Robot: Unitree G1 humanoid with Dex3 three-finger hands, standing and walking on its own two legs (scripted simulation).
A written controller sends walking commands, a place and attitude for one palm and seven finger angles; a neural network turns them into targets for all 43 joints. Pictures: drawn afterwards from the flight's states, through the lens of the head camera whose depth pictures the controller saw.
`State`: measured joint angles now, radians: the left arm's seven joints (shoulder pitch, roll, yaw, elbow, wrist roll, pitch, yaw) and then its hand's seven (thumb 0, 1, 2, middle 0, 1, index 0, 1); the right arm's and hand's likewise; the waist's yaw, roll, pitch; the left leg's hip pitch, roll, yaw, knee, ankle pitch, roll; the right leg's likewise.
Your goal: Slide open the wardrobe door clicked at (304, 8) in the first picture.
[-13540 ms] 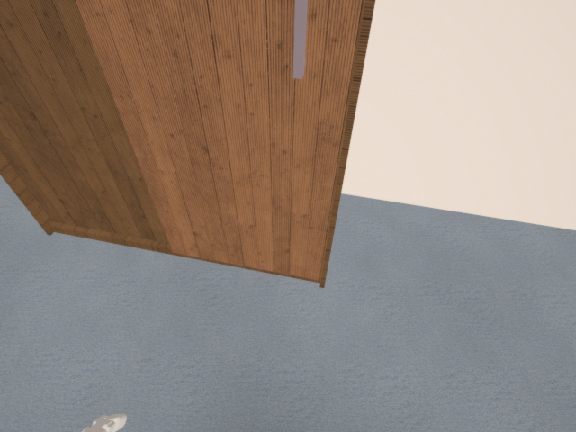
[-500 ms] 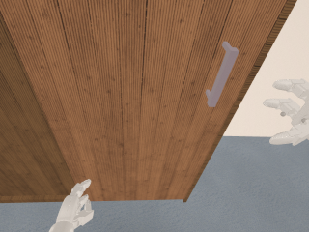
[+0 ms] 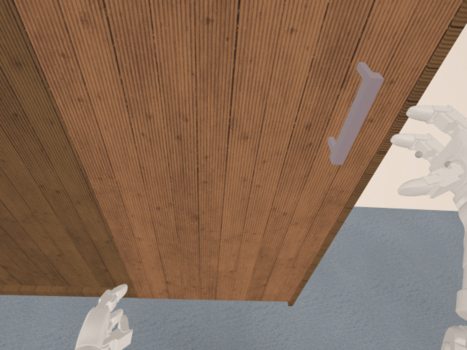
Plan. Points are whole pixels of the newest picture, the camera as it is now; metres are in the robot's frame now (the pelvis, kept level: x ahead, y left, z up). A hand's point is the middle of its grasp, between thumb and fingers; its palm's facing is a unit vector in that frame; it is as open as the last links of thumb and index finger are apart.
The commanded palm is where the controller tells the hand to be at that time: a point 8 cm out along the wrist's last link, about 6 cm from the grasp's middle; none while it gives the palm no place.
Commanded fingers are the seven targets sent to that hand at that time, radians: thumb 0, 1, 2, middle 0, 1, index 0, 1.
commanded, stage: move the hooked fingers beside the handle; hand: right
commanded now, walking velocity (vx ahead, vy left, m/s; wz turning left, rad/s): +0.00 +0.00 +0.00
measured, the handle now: (349, 116) +0.46 -0.16 +0.21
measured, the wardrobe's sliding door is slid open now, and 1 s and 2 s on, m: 0.00 0.00 0.00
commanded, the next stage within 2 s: none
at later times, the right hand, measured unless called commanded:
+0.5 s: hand (403, 139) +0.39 -0.23 +0.22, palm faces +0.02 +1.00 -0.04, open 14.0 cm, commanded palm +0.37 -0.27 +0.22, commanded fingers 0.00 0.50 -0.30 0.30 1.20 0.30 1.20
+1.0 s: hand (401, 143) +0.38 -0.22 +0.22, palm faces +0.02 +1.00 -0.05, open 14.0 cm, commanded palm +0.36 -0.26 +0.22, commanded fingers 0.00 0.50 -0.30 0.30 1.20 0.30 1.20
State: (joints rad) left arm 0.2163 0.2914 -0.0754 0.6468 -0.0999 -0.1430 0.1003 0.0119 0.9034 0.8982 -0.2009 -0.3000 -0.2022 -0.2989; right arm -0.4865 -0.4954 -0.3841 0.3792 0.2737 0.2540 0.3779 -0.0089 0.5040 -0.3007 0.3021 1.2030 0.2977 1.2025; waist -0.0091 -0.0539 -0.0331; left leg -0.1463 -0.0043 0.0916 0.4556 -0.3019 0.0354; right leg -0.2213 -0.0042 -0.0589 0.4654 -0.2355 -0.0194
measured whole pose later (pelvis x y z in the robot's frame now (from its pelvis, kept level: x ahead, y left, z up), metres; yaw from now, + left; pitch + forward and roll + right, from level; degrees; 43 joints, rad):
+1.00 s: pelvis -0.01 +0.00 +0.00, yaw +0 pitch -1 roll +0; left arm 0.24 0.29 -0.07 0.65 -0.10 -0.09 0.10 0.01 0.90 0.90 -0.20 -0.30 -0.20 -0.30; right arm -0.60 -0.47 -0.31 0.51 0.24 0.25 0.29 -0.01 0.51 -0.30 0.30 1.20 0.30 1.20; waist 0.00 -0.06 -0.04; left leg -0.14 0.00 0.09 0.44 -0.28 0.03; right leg -0.21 0.00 -0.06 0.45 -0.22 -0.02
